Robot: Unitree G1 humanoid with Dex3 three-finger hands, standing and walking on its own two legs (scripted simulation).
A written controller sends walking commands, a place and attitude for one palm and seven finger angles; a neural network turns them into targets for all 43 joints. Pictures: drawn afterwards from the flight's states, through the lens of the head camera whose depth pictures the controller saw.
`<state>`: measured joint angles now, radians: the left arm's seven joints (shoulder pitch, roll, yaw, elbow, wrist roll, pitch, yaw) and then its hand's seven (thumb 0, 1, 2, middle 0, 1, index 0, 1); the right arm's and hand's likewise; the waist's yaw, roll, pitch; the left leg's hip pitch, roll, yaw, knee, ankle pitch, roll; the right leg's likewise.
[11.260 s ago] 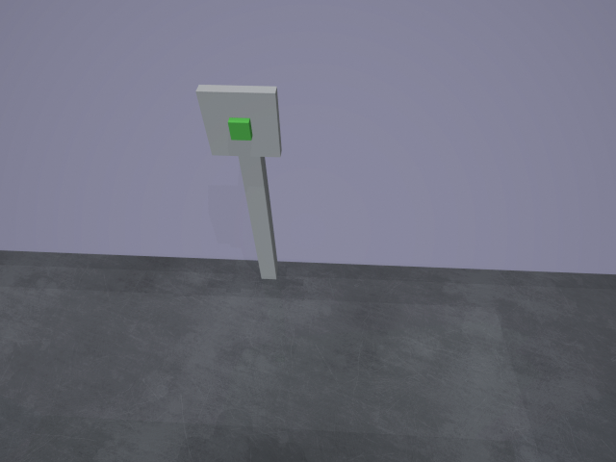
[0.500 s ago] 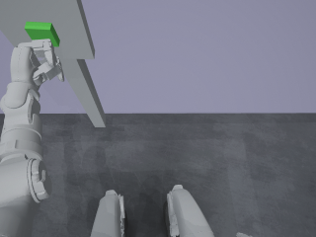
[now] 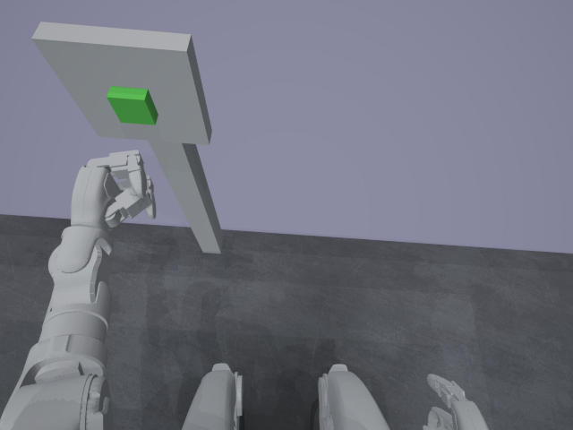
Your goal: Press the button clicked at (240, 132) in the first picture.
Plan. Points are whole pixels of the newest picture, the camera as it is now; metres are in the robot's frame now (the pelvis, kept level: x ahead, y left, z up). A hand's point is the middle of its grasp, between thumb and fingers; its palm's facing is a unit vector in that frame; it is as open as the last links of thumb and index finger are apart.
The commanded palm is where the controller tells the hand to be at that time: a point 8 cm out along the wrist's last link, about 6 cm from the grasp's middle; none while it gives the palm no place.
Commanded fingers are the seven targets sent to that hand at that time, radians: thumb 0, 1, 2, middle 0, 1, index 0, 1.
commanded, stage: draw the hand back to the body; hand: left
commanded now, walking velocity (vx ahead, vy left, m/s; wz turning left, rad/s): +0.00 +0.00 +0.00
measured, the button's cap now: (134, 104) +0.54 +0.22 +0.06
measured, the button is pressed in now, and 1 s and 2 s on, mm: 0 0 0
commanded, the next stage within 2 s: step back with the hand held close in 1.52 s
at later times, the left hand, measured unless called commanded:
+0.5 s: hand (87, 234) +0.32 +0.20 +0.12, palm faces -0.05 -1.00 -0.06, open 3.1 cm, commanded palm +0.29 +0.26 +0.13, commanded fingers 0.00 0.90 0.90 -1.30 -1.50 -1.30 -1.50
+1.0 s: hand out of the picture +0.25 +0.23 +0.21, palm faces +0.33 -0.87 -0.36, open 3.1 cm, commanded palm +0.20 +0.27 +0.24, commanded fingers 0.00 0.90 0.90 -1.30 -1.50 -1.30 -1.50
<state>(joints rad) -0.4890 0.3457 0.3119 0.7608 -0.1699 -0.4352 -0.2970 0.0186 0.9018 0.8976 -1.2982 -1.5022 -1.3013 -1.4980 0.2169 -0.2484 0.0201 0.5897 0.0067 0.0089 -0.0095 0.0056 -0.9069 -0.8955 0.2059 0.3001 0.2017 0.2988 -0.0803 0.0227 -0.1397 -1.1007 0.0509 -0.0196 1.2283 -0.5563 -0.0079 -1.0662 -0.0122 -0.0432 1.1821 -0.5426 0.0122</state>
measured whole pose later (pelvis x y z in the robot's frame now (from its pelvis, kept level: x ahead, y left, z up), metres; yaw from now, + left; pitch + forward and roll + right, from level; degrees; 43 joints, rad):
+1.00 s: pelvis +0.04 +0.00 +0.10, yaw +0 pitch +0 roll +0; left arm 0.39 0.30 0.18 -0.27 -0.05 -0.02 0.11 0.02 0.90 0.90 -1.30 -1.50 -1.30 -1.50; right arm 0.19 -0.21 0.06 0.58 0.01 -0.09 -0.09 0.01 -0.90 -0.90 0.21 0.30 0.20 0.30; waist 0.05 0.07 -0.02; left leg -0.18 0.02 0.03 0.51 -0.32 0.00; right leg -0.17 -0.02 -0.02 0.48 -0.31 0.02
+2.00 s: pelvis -0.01 +0.02 +0.11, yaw -3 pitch +1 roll +0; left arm 0.63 0.39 0.35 -0.54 -0.04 -0.16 0.11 0.02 0.89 0.90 -1.30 -1.50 -1.31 -1.50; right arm 0.18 -0.23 -0.01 0.55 0.00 0.00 -0.08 0.01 -0.91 -0.90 0.21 0.30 0.20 0.30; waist 0.00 0.02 0.03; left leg -0.24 0.01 0.09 0.45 -0.23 0.03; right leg -0.24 -0.03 0.04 0.42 -0.19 0.05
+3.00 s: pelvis -0.13 +0.01 +0.10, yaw -2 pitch +3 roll -3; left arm 0.58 0.38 0.38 -0.61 -0.02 -0.31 0.14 0.02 0.89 0.90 -1.31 -1.50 -1.31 -1.50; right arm 0.15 -0.18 0.01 0.67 -0.02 -0.11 -0.06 0.01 -0.90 -0.90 0.21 0.30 0.20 0.30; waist 0.04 0.01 0.01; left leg -0.50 0.06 0.03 0.53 -0.09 0.01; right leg -0.21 0.08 0.06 0.50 -0.33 -0.01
